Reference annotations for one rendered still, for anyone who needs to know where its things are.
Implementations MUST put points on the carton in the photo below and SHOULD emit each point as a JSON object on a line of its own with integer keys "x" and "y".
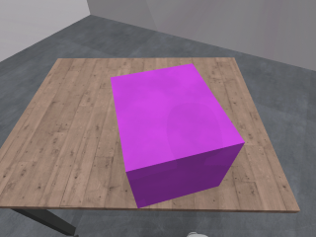
{"x": 175, "y": 138}

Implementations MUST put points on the table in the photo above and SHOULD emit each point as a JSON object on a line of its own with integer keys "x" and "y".
{"x": 65, "y": 150}

